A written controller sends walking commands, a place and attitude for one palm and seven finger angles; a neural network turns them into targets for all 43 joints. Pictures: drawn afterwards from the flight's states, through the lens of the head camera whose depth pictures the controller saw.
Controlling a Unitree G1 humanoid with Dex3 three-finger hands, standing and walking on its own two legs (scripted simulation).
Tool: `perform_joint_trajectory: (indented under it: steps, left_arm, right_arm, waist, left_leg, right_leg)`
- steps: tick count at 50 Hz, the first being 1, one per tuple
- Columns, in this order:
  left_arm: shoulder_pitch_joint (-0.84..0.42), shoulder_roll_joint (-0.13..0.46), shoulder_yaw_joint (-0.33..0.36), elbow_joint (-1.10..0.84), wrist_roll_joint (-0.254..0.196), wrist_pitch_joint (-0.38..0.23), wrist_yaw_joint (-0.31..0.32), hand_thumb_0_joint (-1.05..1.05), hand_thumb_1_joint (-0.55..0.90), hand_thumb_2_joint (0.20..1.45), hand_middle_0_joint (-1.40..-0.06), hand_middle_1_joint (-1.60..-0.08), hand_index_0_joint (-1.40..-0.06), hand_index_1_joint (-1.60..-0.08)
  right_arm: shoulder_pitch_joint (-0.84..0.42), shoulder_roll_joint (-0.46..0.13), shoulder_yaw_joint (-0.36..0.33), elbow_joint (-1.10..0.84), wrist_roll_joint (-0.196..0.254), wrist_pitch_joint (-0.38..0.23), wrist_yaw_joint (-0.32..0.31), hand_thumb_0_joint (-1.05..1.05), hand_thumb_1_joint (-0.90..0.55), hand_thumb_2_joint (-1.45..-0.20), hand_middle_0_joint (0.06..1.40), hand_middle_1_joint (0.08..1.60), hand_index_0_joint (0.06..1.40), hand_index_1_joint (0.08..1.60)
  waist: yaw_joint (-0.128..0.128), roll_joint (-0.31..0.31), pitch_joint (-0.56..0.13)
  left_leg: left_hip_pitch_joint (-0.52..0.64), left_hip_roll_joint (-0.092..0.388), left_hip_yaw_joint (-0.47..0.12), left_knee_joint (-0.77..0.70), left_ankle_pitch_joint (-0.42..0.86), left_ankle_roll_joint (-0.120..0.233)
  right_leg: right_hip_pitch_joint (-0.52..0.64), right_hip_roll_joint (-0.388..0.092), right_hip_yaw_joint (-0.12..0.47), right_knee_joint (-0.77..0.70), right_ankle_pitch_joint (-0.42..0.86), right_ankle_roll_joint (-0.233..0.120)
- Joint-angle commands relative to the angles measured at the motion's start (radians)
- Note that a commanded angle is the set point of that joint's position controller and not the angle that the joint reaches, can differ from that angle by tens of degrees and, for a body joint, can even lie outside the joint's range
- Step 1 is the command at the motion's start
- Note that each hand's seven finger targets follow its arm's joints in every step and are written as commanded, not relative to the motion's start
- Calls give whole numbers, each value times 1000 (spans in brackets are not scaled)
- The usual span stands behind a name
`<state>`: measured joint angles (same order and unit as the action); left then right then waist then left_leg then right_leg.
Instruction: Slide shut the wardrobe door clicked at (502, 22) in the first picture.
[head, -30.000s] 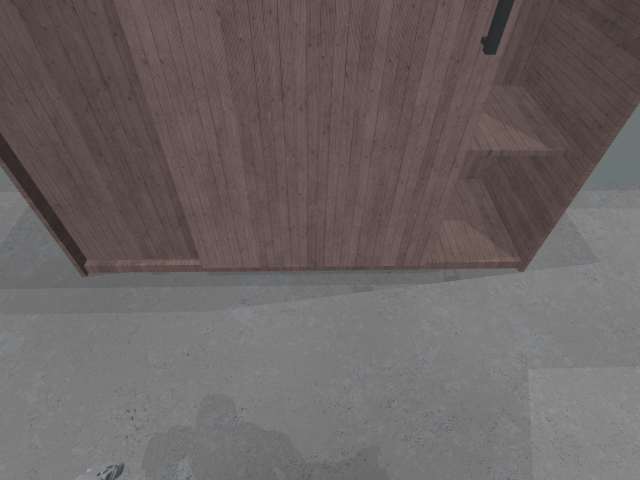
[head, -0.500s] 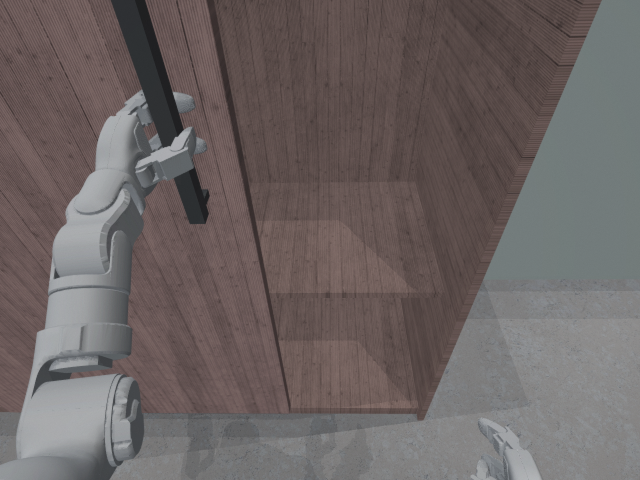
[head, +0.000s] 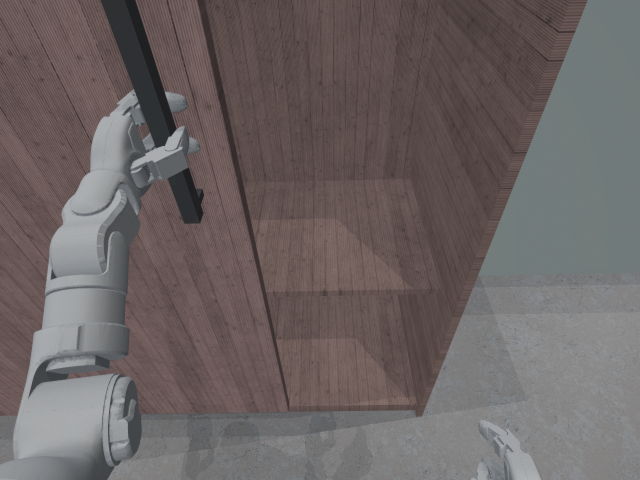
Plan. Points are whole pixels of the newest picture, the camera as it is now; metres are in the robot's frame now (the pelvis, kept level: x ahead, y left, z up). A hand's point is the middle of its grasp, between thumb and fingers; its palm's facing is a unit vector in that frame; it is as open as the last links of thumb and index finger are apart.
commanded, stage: grip the handle and tug to test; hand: left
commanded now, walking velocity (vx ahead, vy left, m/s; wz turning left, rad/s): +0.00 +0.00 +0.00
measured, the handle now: (167, 119) +0.46 +0.21 +0.26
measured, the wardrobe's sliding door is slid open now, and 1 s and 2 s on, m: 0.39 0.39 0.36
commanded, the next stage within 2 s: tug the door sideways, standing still in 0.12 s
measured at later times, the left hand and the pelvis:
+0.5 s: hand (179, 151) +0.41 +0.18 +0.24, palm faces +0.12 -0.99 -0.01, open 5.9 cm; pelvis +0.02 +0.01 +0.00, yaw +3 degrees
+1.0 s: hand (184, 153) +0.41 +0.17 +0.24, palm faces +0.17 -0.98 -0.06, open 6.1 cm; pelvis +0.00 +0.02 +0.00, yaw +5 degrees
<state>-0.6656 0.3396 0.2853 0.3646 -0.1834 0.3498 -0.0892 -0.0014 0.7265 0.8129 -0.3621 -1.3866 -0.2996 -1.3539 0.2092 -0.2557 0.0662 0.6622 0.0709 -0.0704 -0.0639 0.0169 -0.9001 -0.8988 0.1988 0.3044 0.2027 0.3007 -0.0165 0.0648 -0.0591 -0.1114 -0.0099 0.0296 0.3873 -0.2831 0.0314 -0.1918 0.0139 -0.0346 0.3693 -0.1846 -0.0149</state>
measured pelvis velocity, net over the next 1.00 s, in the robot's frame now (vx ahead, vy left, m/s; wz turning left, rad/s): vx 0.00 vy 0.02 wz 0.09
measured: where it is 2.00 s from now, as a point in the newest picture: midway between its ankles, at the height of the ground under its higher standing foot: outside the picture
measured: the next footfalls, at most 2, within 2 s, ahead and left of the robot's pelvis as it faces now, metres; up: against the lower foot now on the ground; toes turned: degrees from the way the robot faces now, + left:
right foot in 1.96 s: +0.16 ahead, -0.22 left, +0.00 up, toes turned +6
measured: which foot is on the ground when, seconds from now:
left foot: down 0.00-1.00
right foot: down 0.00-1.00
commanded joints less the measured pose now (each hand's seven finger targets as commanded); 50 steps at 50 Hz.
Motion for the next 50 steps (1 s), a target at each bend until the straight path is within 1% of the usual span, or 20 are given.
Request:
perform_joint_trajectory:
  steps: [1, 5, 7, 9, 11, 12, 14, 15, 19, 21, 23, 25, 32, 35, 37, 38, 42, 44, 46, 50]
  left_arm:
    - [-309, 174, 34, -303, -27, -54, -45, 0, 900, 900, -450, -1400, -450, -1400]
    - [-240, 143, 23, -380, -35, -25, -44, 0, 900, 900, -450, -1400, -450, -1400]
    - [-229, 137, 22, -428, -34, -14, -41, 0, 900, 900, -450, -1400, -450, -1400]
    - [-196, 122, 20, -476, -37, 5, -38, 0, 900, 900, -450, -1400, -450, -1400]
    - [-199, 109, 2, -503, -34, 16, -33, 0, 900, 900, -450, -1400, -450, -1400]
    - [-225, 163, 45, -471, -32, 23, -29, 0, 900, 900, -450, -1400, -450, -1400]
    - [-335, 103, -21, -409, -29, 44, -28, 0, 900, 900, -450, -1400, -450, -1400]
    - [-391, 83, -44, -388, -29, 46, -21, 0, 900, 900, -450, -1400, -450, -1400]
    - [-468, 4, -111, -372, -11, 55, 8, 0, 900, 900, -450, -1400, -450, -1400]
    - [-516, -29, -148, -392, -5, 41, 22, 0, 900, 900, -450, -1400, -450, -1400]
    - [-508, -81, -184, -347, -3, 37, 27, 0, 900, 900, -450, -1400, -450, -1400]
    - [-538, -121, -228, -343, 3, 22, 28, 0, 900, 900, -450, -1400, -450, -1400]
    - [-651, -218, -312, -304, 8, -29, 36, 0, 900, 900, -450, -1400, -450, -1400]
    - [-667, -266, -354, -265, 11, -45, 41, 0, 900, 900, -450, -1400, -450, -1400]
    - [-712, -289, -376, -270, 13, -64, 49, 0, 900, 900, -450, -1400, -450, -1400]
    - [-728, -308, -392, -271, 14, -72, 53, 0, 900, 900, -450, -1400, -450, -1400]
    - [-765, -305, -392, -250, 12, -101, 62, 0, 900, 900, -450, -1400, -450, -1400]
    - [-760, -315, -398, -223, 12, -107, 61, 0, 900, 900, -450, -1400, -450, -1400]
    - [-799, -306, -396, -241, 9, -125, 62, 0, 900, 900, -450, -1400, -450, -1400]
    - [-778, -306, -389, -187, 6, -135, 61, 0, 900, 900, -450, -1400, -450, -1400]
  right_arm:
    - [-164, -108, -41, -176, 4, -56, -5, 0, -900, -900, 200, 300, 200, 300]
    - [-178, -105, -43, -183, 5, -50, 3, 0, -900, -900, 200, 300, 200, 300]
    - [-176, -104, -49, -184, 4, -50, 7, 0, -900, -900, 200, 300, 200, 300]
    - [-182, -100, -49, -189, 3, -49, 11, 0, -900, -900, 200, 300, 200, 300]
    - [-187, -100, -49, -186, 3, -43, 15, 0, -900, -900, 200, 300, 200, 300]
    - [-178, -108, -51, -172, -1, -41, 11, 0, -900, -900, 200, 300, 200, 300]
    - [-170, -108, -49, -153, 1, -37, 2, 0, -900, -900, 200, 300, 200, 300]
    - [-168, -107, -49, -142, 1, -39, -1, 0, -900, -900, 200, 300, 200, 300]
    - [-159, -93, -49, -127, -3, -45, 0, 0, -900, -900, 200, 300, 200, 300]
    - [-159, -89, -50, -118, -6, -43, 5, 0, -900, -900, 200, 300, 200, 300]
    - [-161, -85, -48, -113, -8, -39, 5, 0, -900, -900, 200, 300, 200, 300]
    - [-169, -79, -45, -111, -9, -34, 7, 0, -900, -900, 200, 300, 200, 300]
    - [-171, -67, -41, -102, -15, -42, 12, 0, -900, -900, 200, 300, 200, 300]
    - [-168, -63, -41, -92, -15, -47, 15, 0, -900, -900, 200, 300, 200, 300]
    - [-165, -60, -42, -88, -15, -56, 19, 0, -900, -900, 200, 300, 200, 300]
    - [-159, -59, -42, -83, -16, -62, 22, 0, -900, -900, 200, 300, 200, 300]
    - [-147, -63, -47, -70, -20, -78, 27, 0, -900, -900, 200, 300, 200, 300]
    - [-137, -64, -47, -62, -21, -87, 27, 0, -900, -900, 200, 300, 200, 300]
    - [-135, -64, -46, -59, -23, -95, 28, 0, -900, -900, 200, 300, 200, 300]
    - [-121, -67, -50, -43, -24, -106, 31, 0, -900, -900, 200, 300, 200, 300]
  waist:
    - [45, -44, -287]
    - [54, -20, -296]
    - [51, -48, -323]
    - [57, -19, -346]
    - [54, -18, -328]
    - [51, -48, -323]
    - [20, -67, -291]
    - [12, -46, -265]
    - [1, 12, -317]
    - [-7, 13, -337]
    - [-13, -49, -324]
    - [-16, -1, -315]
    - [-34, -15, -322]
    - [-37, -1, -297]
    - [-43, 37, -305]
    - [-47, 30, -308]
    - [-47, 25, -330]
    - [-49, -7, -328]
    - [-48, 13, -328]
    - [-42, -9, -323]
  left_leg:
    - [46, 12, -38, -16, 461, -8]
    - [66, 14, -40, -2, 537, -19]
    - [88, 19, -41, 5, 594, -20]
    - [111, 19, -38, 19, 667, -25]
    - [115, 23, -44, 23, 700, -31]
    - [112, 21, -42, 25, 681, -28]
    - [105, 17, -38, 29, 641, -21]
    - [103, 16, -41, 35, 628, -21]
    - [158, 14, -54, 55, 701, -40]
    - [176, 17, -61, 63, 730, -45]
    - [173, 18, -67, 60, 705, -43]
    - [178, 17, -69, 59, 683, -47]
    - [211, 24, -101, 51, 659, -60]
    - [201, 27, -110, 45, 627, -67]
    - [219, 28, -121, 41, 613, -76]
    - [229, 32, -131, 41, 634, -83]
    - [236, 30, -134, 41, 617, -85]
    - [231, 31, -139, 34, 608, -88]
    - [233, 28, -142, 32, 605, -92]
    - [226, 32, -145, 37, 637, -96]
  right_leg:
    - [193, -12, -8, 23, 395, -25]
    - [194, -9, -14, 33, 428, -27]
    - [203, -6, -17, 42, 469, -22]
    - [209, -8, -17, 51, 513, -19]
    - [198, -7, -21, 52, 516, -20]
    - [192, -5, -20, 49, 521, -17]
    - [155, -4, -21, 43, 508, -13]
    - [132, -4, -21, 39, 486, -16]
    - [105, -5, -24, 51, 486, -19]
    - [107, -8, -25, 55, 493, -21]
    - [95, -4, -30, 56, 476, -18]
    - [85, -8, -28, 55, 447, -24]
    - [46, -4, -34, 56, 383, -28]
    - [26, -4, -37, 52, 338, -31]
    - [4, -2, -37, 51, 311, -33]
    - [-5, -1, -40, 52, 306, -33]
    - [-11, 1, -38, 51, 293, -35]
    - [-11, 2, -41, 50, 288, -34]
    - [-11, 1, -42, 49, 279, -36]
    - [-14, 2, -42, 52, 284, -34]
